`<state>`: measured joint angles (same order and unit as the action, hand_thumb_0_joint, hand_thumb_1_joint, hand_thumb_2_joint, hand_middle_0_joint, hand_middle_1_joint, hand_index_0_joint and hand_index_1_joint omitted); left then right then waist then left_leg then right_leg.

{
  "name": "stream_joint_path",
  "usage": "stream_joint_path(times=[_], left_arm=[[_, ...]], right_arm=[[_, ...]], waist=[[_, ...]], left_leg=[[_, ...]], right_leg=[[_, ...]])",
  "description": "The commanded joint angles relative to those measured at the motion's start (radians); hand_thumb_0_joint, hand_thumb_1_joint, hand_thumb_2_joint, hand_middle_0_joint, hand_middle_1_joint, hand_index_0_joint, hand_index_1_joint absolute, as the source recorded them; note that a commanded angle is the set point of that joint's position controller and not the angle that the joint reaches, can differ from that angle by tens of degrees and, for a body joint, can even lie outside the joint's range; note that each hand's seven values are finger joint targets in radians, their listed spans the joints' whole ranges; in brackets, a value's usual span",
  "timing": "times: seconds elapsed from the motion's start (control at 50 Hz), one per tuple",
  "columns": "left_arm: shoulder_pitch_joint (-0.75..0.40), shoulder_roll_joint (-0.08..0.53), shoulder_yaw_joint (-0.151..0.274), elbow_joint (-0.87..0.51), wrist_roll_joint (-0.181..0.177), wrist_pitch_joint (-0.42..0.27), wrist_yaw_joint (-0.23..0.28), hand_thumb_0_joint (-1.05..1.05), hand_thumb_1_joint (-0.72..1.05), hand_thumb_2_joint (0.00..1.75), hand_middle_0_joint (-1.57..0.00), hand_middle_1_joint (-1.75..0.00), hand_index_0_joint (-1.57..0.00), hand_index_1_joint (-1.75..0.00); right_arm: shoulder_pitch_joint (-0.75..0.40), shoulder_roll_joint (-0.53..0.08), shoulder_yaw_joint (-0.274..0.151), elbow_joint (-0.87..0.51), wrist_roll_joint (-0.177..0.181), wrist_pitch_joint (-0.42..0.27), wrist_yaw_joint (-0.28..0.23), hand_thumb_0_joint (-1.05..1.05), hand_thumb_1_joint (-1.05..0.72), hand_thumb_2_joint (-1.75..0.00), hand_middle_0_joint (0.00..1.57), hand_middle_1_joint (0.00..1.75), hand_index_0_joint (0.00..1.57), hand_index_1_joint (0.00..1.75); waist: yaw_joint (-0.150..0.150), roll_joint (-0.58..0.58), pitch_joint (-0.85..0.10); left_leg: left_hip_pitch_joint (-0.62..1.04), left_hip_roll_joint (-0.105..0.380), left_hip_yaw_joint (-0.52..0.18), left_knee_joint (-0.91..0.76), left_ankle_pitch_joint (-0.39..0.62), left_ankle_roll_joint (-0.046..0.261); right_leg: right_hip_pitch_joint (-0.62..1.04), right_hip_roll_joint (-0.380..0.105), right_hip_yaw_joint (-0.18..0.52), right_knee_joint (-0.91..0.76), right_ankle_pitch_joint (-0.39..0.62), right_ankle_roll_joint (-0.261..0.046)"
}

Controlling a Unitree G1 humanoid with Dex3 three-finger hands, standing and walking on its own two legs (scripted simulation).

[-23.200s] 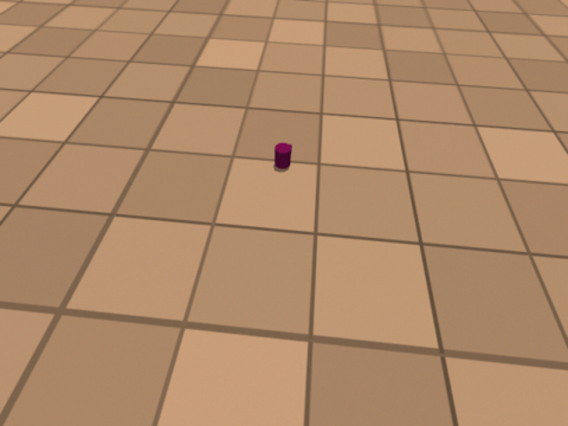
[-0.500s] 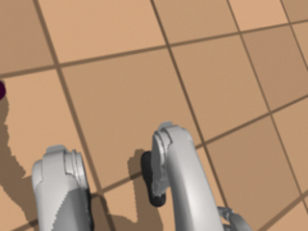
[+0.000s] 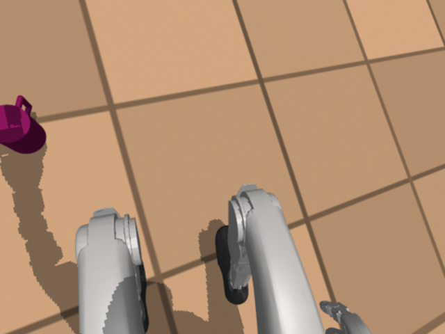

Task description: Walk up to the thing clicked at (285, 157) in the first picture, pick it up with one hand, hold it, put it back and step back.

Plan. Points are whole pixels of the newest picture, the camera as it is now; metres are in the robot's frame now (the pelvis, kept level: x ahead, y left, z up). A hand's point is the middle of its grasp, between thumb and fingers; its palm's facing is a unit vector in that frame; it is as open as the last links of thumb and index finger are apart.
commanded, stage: go down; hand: left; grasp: from above
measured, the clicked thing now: (19, 123) +0.52 +0.35 -0.34
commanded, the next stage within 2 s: none
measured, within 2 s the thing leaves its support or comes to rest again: neither
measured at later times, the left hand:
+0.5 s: hand out of the picture +0.48 +0.38 +0.03, palm faces -0.44 -0.07 -0.90, open 14.0 cm
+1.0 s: hand out of the picture +0.48 +0.39 +0.08, palm faces -0.44 -0.08 -0.89, open 14.1 cm
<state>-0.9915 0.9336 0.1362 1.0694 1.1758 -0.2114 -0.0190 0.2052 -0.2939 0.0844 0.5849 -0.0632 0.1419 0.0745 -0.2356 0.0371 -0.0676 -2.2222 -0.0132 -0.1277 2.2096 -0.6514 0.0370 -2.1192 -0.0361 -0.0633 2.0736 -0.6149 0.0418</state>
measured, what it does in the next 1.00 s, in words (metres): rises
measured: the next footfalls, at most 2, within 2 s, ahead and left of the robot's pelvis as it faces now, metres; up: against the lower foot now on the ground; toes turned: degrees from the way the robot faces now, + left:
none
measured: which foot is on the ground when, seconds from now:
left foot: down 0.00-1.00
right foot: down 0.00-1.00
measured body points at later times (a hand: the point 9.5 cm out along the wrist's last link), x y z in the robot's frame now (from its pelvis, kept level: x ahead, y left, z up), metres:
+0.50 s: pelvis +0.00 +0.00 +0.08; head +0.22 +0.08 +0.47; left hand +0.50 +0.38 +0.08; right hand +0.08 -0.26 -0.02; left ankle +0.08 +0.11 -0.36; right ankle +0.12 -0.15 -0.36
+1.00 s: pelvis +0.01 +0.00 +0.13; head +0.22 +0.07 +0.52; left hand +0.50 +0.39 +0.13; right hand +0.07 -0.27 +0.02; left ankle +0.08 +0.11 -0.36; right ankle +0.12 -0.15 -0.36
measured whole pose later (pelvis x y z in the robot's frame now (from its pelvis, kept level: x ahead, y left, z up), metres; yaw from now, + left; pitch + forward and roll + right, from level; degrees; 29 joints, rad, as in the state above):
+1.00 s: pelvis +0.01 +0.00 +0.13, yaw +3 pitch +34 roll -8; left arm -1.00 0.99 0.13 1.20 1.13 -0.35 -0.08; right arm 0.20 -0.27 0.09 0.66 -0.03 0.11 -0.01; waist -0.22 0.03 -0.11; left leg -1.79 0.03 -0.08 1.80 -0.61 0.03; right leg -1.74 -0.01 -0.04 1.68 -0.54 0.05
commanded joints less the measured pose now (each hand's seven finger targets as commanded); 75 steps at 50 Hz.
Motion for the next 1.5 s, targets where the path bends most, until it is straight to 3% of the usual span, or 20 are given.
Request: stream_joint_path(times=[0.0, 0.08, 0.1, 0.14, 0.2, 0.32, 0.4, 0.46, 0.56, 0.6, 0.7, 0.78, 0.84, 0.98, 1.18, 1.48], left_arm=[[-0.321, 0.315, 0.054, -0.229, -0.059, -0.006, -0.017, 0.0, -0.53, 0.99, -0.06, -1.08, -0.07, -1.07], [-0.327, 0.307, 0.037, -0.219, -0.079, -0.046, -0.058, 0.0, -0.52, 1.0, -0.07, -1.09, -0.08, -1.08], [-0.342, 0.29, 0.026, -0.209, -0.085, -0.056, -0.066, 0.0, -0.52, 0.99, -0.06, -1.1, -0.07, -1.09], [-0.297, 0.293, 0.026, -0.173, -0.09, -0.069, -0.072, 0.0, -0.53, 0.99, -0.06, -1.09, -0.07, -1.07], [-0.333, 0.28, 0.009, -0.16, -0.094, -0.088, -0.07, 0.0, -0.52, 0.98, -0.05, -1.09, -0.07, -1.07], [-0.363, 0.327, 0.028, -0.141, -0.086, -0.103, -0.049, 0.0, -0.53, 0.98, -0.05, -1.1, -0.06, -1.08], [-0.355, 0.355, 0.044, -0.13, -0.08, -0.098, -0.037, 0.0, -0.53, 0.97, -0.05, -1.11, -0.07, -1.09], [-0.338, 0.34, 0.035, -0.098, -0.076, -0.094, -0.035, 0.0, -0.53, 0.97, -0.05, -1.1, -0.06, -1.09], [-0.339, 0.384, 0.061, -0.085, -0.076, -0.099, -0.032, 0.0, -0.55, 0.99, -0.05, -1.09, -0.06, -1.08], [-0.354, 0.374, 0.055, -0.093, -0.076, -0.105, -0.033, 0.0, -0.56, 1.0, -0.06, -1.08, -0.06, -1.08], [-0.339, 0.389, 0.06, -0.048, -0.073, -0.116, -0.025, 0.0, -0.57, 0.99, -0.06, -1.1, -0.06, -1.09], [-0.337, 0.391, 0.061, -0.044, -0.069, -0.126, -0.024, 0.0, -0.56, 0.99, -0.06, -1.09, -0.06, -1.09], [-0.344, 0.398, 0.06, -0.041, -0.069, -0.133, -0.024, 0.0, -0.57, 0.99, -0.06, -1.1, -0.06, -1.09], [-0.344, 0.399, 0.061, -0.059, -0.067, -0.141, -0.021, 0.0, -0.56, 0.98, -0.06, -1.11, -0.07, -1.1], [-0.345, 0.388, 0.054, -0.036, -0.07, -0.147, -0.007, 0.0, -0.57, 0.98, -0.06, -1.11, -0.07, -1.1], [-0.306, 0.401, 0.072, -0.041, -0.07, -0.148, 0.01, 0.0, -0.59, 0.99, -0.07, -1.09, -0.06, -1.09]], right_arm=[[0.202, -0.251, -0.101, -0.01, 0.0, 0.014, -0.027, 0.0, -0.91, -0.9, 0.2, 0.3, 0.2, 0.3], [0.187, -0.229, -0.093, -0.008, -0.001, 0.012, -0.048, 0.0, -0.91, -0.9, 0.2, 0.3, 0.2, 0.3], [0.182, -0.227, -0.091, -0.006, 0.0, 0.009, -0.051, 0.0, -0.91, -0.9, 0.2, 0.3, 0.2, 0.3], [0.172, -0.23, -0.087, -0.005, 0.003, 0.002, -0.06, 0.0, -0.9, -0.9, 0.2, 0.3, 0.2, 0.3], [0.159, -0.22, -0.084, -0.003, 0.01, -0.007, -0.07, 0.0, -0.9, -0.9, 0.2, 0.3, 0.2, 0.3], [0.152, -0.209, -0.074, 0.008, 0.019, -0.022, -0.079, 0.0, -0.9, -0.9, 0.2, 0.3, 0.2, 0.3], [0.161, -0.205, -0.072, 0.016, 0.02, -0.025, -0.077, 0.0, -0.91, -0.9, 0.2, 0.3, 0.2, 0.3], [0.159, -0.199, -0.071, 0.018, 0.022, -0.023, -0.076, 0.0, -0.91, -0.9, 0.2, 0.3, 0.2, 0.3], [0.165, -0.198, -0.07, 0.026, 0.026, -0.026, -0.078, 0.0, -0.91, -0.9, 0.2, 0.3, 0.2, 0.3], [0.165, -0.199, -0.068, 0.03, 0.025, -0.027, -0.08, 0.0, -0.91, -0.9, 0.2, 0.3, 0.2, 0.3], [0.166, -0.185, -0.064, 0.03, 0.029, -0.035, -0.086, 0.0, -0.91, -0.9, 0.2, 0.3, 0.2, 0.3], [0.167, -0.194, -0.068, 0.038, 0.031, -0.038, -0.09, 0.0, -0.91, -0.9, 0.2, 0.3, 0.2, 0.3], [0.167, -0.186, -0.066, 0.044, 0.028, -0.042, -0.092, 0.0, -0.91, -0.9, 0.2, 0.3, 0.2, 0.3], [0.174, -0.185, -0.072, 0.054, 0.025, -0.037, -0.09, 0.0, -0.92, -0.91, 0.2, 0.3, 0.2, 0.3], [0.158, -0.183, -0.073, 0.059, 0.028, -0.035, -0.091, 0.0, -0.92, -0.91, 0.2, 0.3, 0.2, 0.3], [0.163, -0.177, -0.079, 0.06, 0.029, -0.036, -0.091, 0.0, -0.92, -0.91, 0.2, 0.3, 0.2, 0.3]], waist=[[-0.004, 0.337, -0.743], [-0.003, 0.28, -0.696], [-0.016, 0.296, -0.678], [-0.001, 0.289, -0.65], [-0.008, 0.303, -0.64], [0.006, 0.318, -0.666], [0.018, 0.324, -0.712], [0.023, 0.325, -0.699], [0.026, 0.297, -0.699], [0.022, 0.316, -0.69], [0.022, 0.264, -0.649], [0.026, 0.281, -0.665], [0.023, 0.264, -0.658], [0.029, 0.305, -0.697], [0.024, 0.291, -0.663], [0.043, 0.278, -0.68]], left_leg=[[0.735, -0.008, 0.019, -0.325, 0.253, -0.009], [0.715, -0.001, 0.044, -0.374, 0.164, -0.004], [0.709, 0.003, 0.043, -0.392, 0.144, -0.004], [0.751, 0.01, 0.019, -0.429, 0.138, -0.012], [0.785, 0.02, 0.003, -0.483, 0.1, -0.013], [0.848, 0.026, -0.005, -0.545, 0.137, -0.014], [0.901, 0.028, 0.007, -0.551, 0.242, -0.013], [0.935, 0.032, -0.007, -0.593, 0.231, -0.015], [0.935, 0.032, 0.0, -0.615, 0.216, -0.012], [0.955, 0.036, -0.015, -0.635, 0.218, -0.017], [0.891, 0.03, 0.031, -0.656, 0.125, -0.005], [0.957, 0.038, 0.007, -0.679, 0.159, -0.014], [0.936, 0.035, 0.027, -0.675, 0.148, -0.008], [1.033, 0.04, 0.031, -0.681, 0.279, -0.016], [1.027, 0.041, 0.03, -0.722, 0.23, -0.015], [1.083, 0.042, 0.029, -0.749, 0.27, -0.016]], right_leg=[[0.303, 0.04, -0.036, -0.254, 0.169, -0.101], [0.368, 0.04, -0.027, -0.317, 0.128, -0.097], [0.368, 0.041, -0.029, -0.321, 0.123, -0.095], [0.355, 0.039, -0.037, -0.323, 0.12, -0.095], [0.381, 0.042, -0.037, -0.339, 0.12, -0.088], [0.444, 0.044, -0.03, -0.37, 0.16, -0.079], [0.491, 0.048, -0.026, -0.396, 0.213, -0.078], [0.508, 0.053, -0.03, -0.417, 0.203, -0.079], [0.55, 0.055, -0.023, -0.455, 0.196, -0.077], [0.535, 0.055, -0.024, -0.459, 0.195, -0.077], [0.61, 0.058, -0.015, -0.521, 0.149, -0.075], [0.601, 0.057, -0.02, -0.519, 0.169, -0.077], [0.633, 0.057, -0.015, -0.544, 0.164, -0.075], [0.64, 0.057, -0.014, -0.563, 0.228, -0.079], [0.671, 0.058, -0.011, -0.602, 0.202, -0.08], [0.717, 0.061, -0.006, -0.639, 0.221, -0.08]])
